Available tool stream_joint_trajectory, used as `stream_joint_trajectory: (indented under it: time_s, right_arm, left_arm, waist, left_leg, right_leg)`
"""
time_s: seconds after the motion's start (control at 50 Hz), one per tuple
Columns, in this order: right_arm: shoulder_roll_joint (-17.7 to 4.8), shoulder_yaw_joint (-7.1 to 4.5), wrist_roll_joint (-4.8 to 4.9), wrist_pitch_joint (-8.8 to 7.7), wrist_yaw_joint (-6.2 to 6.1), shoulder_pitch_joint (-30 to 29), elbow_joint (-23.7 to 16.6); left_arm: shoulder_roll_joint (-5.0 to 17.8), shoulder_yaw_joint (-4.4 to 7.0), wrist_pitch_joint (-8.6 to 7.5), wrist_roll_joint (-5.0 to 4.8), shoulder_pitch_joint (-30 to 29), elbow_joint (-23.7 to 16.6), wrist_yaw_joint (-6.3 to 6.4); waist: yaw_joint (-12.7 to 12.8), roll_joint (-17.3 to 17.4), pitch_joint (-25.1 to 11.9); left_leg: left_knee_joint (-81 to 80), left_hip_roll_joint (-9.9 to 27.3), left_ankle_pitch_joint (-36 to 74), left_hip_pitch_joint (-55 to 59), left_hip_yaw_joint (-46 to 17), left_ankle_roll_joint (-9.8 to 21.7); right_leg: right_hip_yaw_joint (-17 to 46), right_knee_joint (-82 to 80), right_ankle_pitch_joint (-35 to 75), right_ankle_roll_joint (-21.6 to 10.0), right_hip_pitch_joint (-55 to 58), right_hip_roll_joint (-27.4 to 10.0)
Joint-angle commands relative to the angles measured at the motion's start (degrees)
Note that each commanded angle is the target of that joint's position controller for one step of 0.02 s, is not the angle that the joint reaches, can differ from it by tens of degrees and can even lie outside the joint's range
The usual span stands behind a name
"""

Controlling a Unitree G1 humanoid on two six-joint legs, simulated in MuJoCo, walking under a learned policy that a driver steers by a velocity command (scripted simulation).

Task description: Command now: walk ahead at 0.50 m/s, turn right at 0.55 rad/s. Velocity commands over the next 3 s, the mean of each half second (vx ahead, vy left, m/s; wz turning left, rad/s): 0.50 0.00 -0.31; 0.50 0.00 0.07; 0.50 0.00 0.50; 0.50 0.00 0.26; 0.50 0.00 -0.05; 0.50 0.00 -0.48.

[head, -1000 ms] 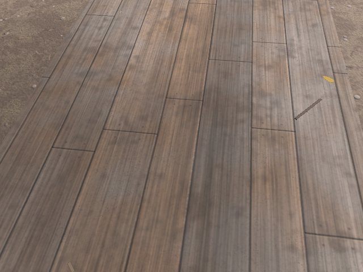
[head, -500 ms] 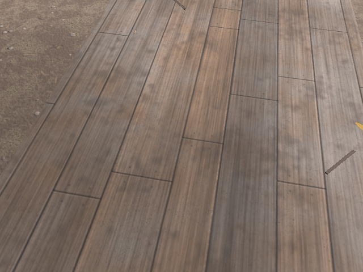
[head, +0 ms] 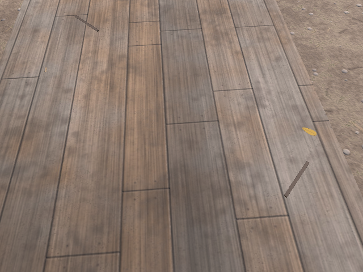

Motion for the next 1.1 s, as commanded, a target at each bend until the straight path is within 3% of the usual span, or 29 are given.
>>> stream_joint_trajectory:
  time_s: [0.02,0.08,0.16,0.22,0.26,0.28,0.3,0.32,0.34,0.36,0.38,0.4,0.42,0.46,0.56,0.64,0.7,0.74,0.76,0.78,0.8,0.82,0.84,0.86,0.88,0.9,0.96,1.02,1.1]
  right_arm:
    - [-4.4,-1.26,-0.65,0.4,-0.42,0.7,-3.5]
    - [-2.5,-0.37,-0.48,0.15,-0.13,-5.8,-4.9]
    - [-3.6,-0.46,0.65,-0.85,1.21,-10.5,-5.6]
    - [-5.5,-1.28,0.64,-1.48,1.73,-9.5,-5.8]
    - [-7.0,-2.36,0.23,-1.84,1.38,-2.6,-4.1]
    - [-9.3,-3.15,-0.54,-2.1,1.05,4.8,-3.2]
    - [-14.8,-4.6,-1.23,-1.79,0.93,12.3,-1.8]
    - [-12.9,-4.51,0.42,-1.14,1.64,16.2,0.6]
    - [-8.5,-3.17,1.23,-0.95,1.56,13.5,0.1]
    - [-6.9,-2.46,0.7,-0.44,1.33,10.0,-0.6]
    - [-5.7,-1.85,0.19,-0.15,1.35,7.5,-0.6]
    - [-4.6,-1.37,-0.15,-0.2,1.32,5.8,-0.6]
    - [-4.1,-1.15,-0.3,-0.28,1.3,5.0,-0.5]
    - [-4.7,-1.27,0.28,-0.59,1.23,5.4,0.2]
    - [-7.6,-1.96,0.97,0.03,0.57,7.9,2.6]
    - [-8.5,-2.01,1.56,0.85,0.44,12.1,5.0]
    - [-9.0,-2.2,1.79,1.81,0.25,13.6,6.5]
    - [-10.0,-2.53,1.83,2.44,-0.07,13.1,6.9]
    - [-10.4,-2.61,1.95,2.7,-0.25,11.9,6.8]
    - [-9.2,-2.1,1.84,2.82,-0.32,12.0,6.7]
    - [-6.2,-0.72,0.4,2.56,-0.37,11.4,5.0]
    - [0.5,1.33,0.74,1.4,-0.03,19.0,4.2]
    - [-5.9,-0.19,2.11,0.62,0.21,15.6,5.3]
    - [-8.5,-1.11,3.13,0.27,0.38,10.2,3.6]
    - [-7.8,-1.08,2.75,0.33,0.22,7.4,3.2]
    - [-7.2,-1.31,2.0,0.74,0.11,6.2,3.0]
    - [-3.8,-1.21,2.12,3.02,0.02,9.3,4.0]
    - [-2.9,-1.27,1.74,3.91,-0.14,6.3,2.7]
    - [-1.7,-0.83,1.59,3.33,1.13,0.2,0.9]
  left_arm:
    - [9.0,2.32,-1.14,-0.12,-2.4,-4.6,1.16]
    - [9.7,2.59,-0.66,-0.72,-0.2,-3.6,1.85]
    - [8.8,2.16,-0.29,-0.9,4.2,-1.5,1.97]
    - [8.8,2.17,-0.06,-0.52,4.8,-0.7,1.94]
    - [7.8,1.84,0.18,-0.3,3.6,-0.9,1.81]
    - [5.5,0.86,0.06,0.16,3.4,-1.7,1.67]
    - [2.0,-0.32,-0.64,-0.31,10.8,-2.2,1.75]
    - [3.1,-0.53,-1.19,-1.2,11.8,-2.0,1.74]
    - [8.2,0.7,-1.29,-1.78,5.8,-2.5,1.68]
    - [8.4,0.72,-1.25,-1.35,0.3,-3.9,1.66]
    - [7.6,0.59,-1.34,-0.41,-2.4,-4.7,1.53]
    - [6.8,0.77,-1.32,0.1,-2.5,-4.7,1.4]
    - [5.8,0.66,-1.18,-0.03,-1.3,-4.4,1.25]
    - [4.0,0.28,-0.89,-0.06,-0.5,-3.9,1.18]
    - [1.6,-0.82,-1.49,0.3,-8.7,-5.7,0.86]
    - [1.5,-0.97,-2.07,-0.4,-15.5,-7.3,-0.09]
    - [2.3,-0.72,-2.47,-0.65,-18.4,-8.7,-0.96]
    - [3.6,-0.17,-2.71,-0.5,-16.3,-8.5,-1.23]
    - [4.9,0.57,-2.77,-0.21,-11.9,-7.3,-1.07]
    - [7.4,1.92,-2.73,0.18,-4.0,-5.1,-0.55]
    - [11.7,3.17,-2.56,0.99,6.9,-3.4,0.21]
    - [15.5,3.8,-2.18,1.07,9.0,-2.4,0.15]
    - [9.8,2.55,-1.94,0.45,9.7,-2.4,0.27]
    - [7.8,1.73,-2.0,0.29,6.2,-2.4,0.53]
    - [6.5,1.23,-2.09,0.55,2.5,-2.5,0.55]
    - [4.8,0.78,-2.3,0.77,-0.4,-2.4,0.36]
    - [3.7,0.8,-3.77,1.15,-3.5,-1.2,0.16]
    - [5.2,1.48,-4.34,1.44,-3.4,0.7,0.65]
    - [6.6,1.81,-3.9,1.24,-2.7,2.2,1.42]
  waist:
    - [-2.1,-3.3,-3.6]
    - [0.7,-5.0,-3.1]
    - [3.5,-6.5,-3.1]
    - [2.3,-7.8,-2.4]
    - [-1.7,-8.0,-4.7]
    - [-5.2,-5.4,-11.3]
    - [-4.6,7.9,-20.6]
    - [-5.4,17.1,-21.7]
    - [-6.7,8.8,-12.8]
    - [-6.3,4.2,-7.5]
    - [-5.0,2.3,-3.4]
    - [-3.4,3.0,-2.0]
    - [-2.3,4.4,-2.0]
    - [-1.6,5.1,-2.5]
    - [-3.9,2.9,-1.5]
    - [-6.5,2.9,-0.1]
    - [-6.4,3.3,1.0]
    - [-4.4,4.0,-0.2]
    - [-1.4,4.1,-2.9]
    - [2.3,3.0,-8.2]
    - [6.6,-2.9,-17.2]
    - [3.0,-18.2,-24.4]
    - [5.8,-12.3,-22.6]
    - [5.5,-9.5,-13.8]
    - [3.7,-6.1,-9.6]
    - [2.0,-5.7,-6.1]
    - [-1.7,-6.4,-3.6]
    - [-2.0,-4.5,-1.2]
    - [-0.1,-3.8,0.4]
  left_leg:
    - [-7.9,0.4,6.5,-2.3,1.1,-2.3]
    - [-22.1,-2.2,19.2,1.5,1.5,-3.0]
    - [-31.2,-3.6,25.2,4.0,1.0,-1.8]
    - [-34.0,-3.6,19.0,4.9,0.8,1.0]
    - [-36.9,-4.8,16.9,14.3,2.9,3.8]
    - [-35.2,0.8,17.9,26.4,-2.2,7.1]
    - [-35.9,13.0,12.5,47.7,-22.9,16.2]
    - [-45.0,18.0,-4.7,52.2,-41.6,19.9]
    - [-46.8,16.4,-13.2,46.1,-37.5,17.1]
    - [-47.2,14.0,-10.2,39.0,-29.6,15.0]
    - [-48.7,11.6,-4.1,32.2,-23.9,14.7]
    - [-50.0,9.5,1.0,28.0,-20.0,14.1]
    - [-51.2,7.9,4.7,25.5,-17.0,13.7]
    - [-52.6,7.0,11.6,23.9,-12.6,14.4]
    - [-54.4,5.7,21.1,24.8,-4.6,13.8]
    - [-53.4,6.0,20.9,26.8,-2.5,12.7]
    - [-51.0,8.5,23.2,31.8,-3.5,11.9]
    - [-47.4,9.2,30.5,34.4,-3.4,10.7]
    - [-42.3,8.0,39.5,34.2,-1.8,9.7]
    - [-32.7,5.2,43.4,30.3,-0.2,8.3]
    - [-15.2,1.9,28.6,18.2,1.8,6.1]
    - [3.9,-7.7,-11.3,-3.6,2.2,2.7]
    - [10.5,-5.4,-13.8,-9.9,-4.3,2.9]
    - [11.1,-3.0,-8.8,-12.9,-3.5,3.2]
    - [8.8,-0.5,-3.8,-11.0,-2.2,3.0]
    - [6.0,0.8,-0.7,-9.3,-2.0,2.6]
    - [3.1,2.5,3.7,-3.1,-2.4,1.6]
    - [-1.9,2.6,10.1,-6.8,-3.5,0.6]
    - [-15.6,1.6,22.4,-5.6,-0.4,1.2]
  right_leg:
    - [13.8,-11.2,16.7,-11.6,1.0,-13.8]
    - [10.8,-10.0,11.4,-8.4,-0.9,-10.6]
    - [13.7,-7.5,5.1,-7.0,4.0,-13.2]
    - [17.8,-3.4,6.3,-5.7,9.3,-16.2]
    - [16.8,3.4,15.5,-3.8,9.7,-13.9]
    - [13.6,15.3,14.8,-1.8,6.0,-10.8]
    - [7.1,36.1,-0.5,2.6,-11.4,-3.0]
    - [6.9,46.8,-23.3,4.1,-24.3,-1.1]
    - [8.6,51.1,-20.2,3.6,-29.5,-4.4]
    - [6.1,50.5,-15.6,3.4,-29.7,-6.9]
    - [4.6,47.0,-12.3,3.5,-28.7,-8.8]
    - [4.4,43.2,-9.5,3.5,-26.1,-10.7]
    - [3.8,41.1,-8.0,3.8,-23.3,-11.5]
    - [2.3,37.3,-6.4,4.6,-21.9,-11.9]
    - [0.2,19.7,7.0,6.2,-21.5,-11.9]
    - [-1.4,10.2,13.3,6.0,-18.1,-9.9]
    - [-1.2,6.5,9.7,4.3,-18.6,-9.1]
    - [-2.0,4.6,5.9,2.6,-14.5,-8.0]
    - [-3.5,2.8,5.8,1.4,-7.6,-6.4]
    - [-3.5,2.3,7.2,-0.4,5.3,-6.4]
    - [7.9,4.9,10.0,-4.3,23.5,-17.2]
    - [33.2,-0.2,-0.3,-13.0,40.7,-30.2]
    - [36.5,-4.2,-9.1,-12.1,38.2,-29.4]
    - [27.4,-5.6,-7.7,-9.4,30.9,-27.5]
    - [21.1,-7.4,-3.6,-7.9,23.2,-25.0]
    - [16.4,-9.5,-0.1,-7.1,17.1,-23.0]
    - [7.7,-14.8,6.7,-6.7,8.3,-21.2]
    - [1.3,-16.7,12.7,-6.5,7.6,-21.1]
    - [-6.9,-17.5,14.9,-4.4,9.1,-18.9]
